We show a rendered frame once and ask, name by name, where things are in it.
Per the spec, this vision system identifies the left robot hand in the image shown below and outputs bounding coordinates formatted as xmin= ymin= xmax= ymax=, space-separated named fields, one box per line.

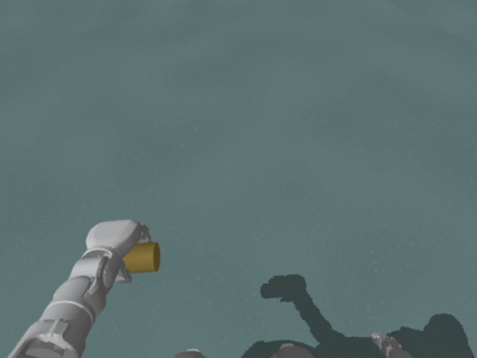
xmin=86 ymin=219 xmax=151 ymax=283

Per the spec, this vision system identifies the left robot arm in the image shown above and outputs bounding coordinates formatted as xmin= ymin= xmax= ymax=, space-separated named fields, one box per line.
xmin=7 ymin=245 xmax=121 ymax=358

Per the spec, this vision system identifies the right robot hand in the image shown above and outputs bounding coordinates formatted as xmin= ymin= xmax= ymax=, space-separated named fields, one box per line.
xmin=370 ymin=331 xmax=412 ymax=358

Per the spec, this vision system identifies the can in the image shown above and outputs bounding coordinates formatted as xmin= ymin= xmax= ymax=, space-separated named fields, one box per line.
xmin=123 ymin=242 xmax=160 ymax=274

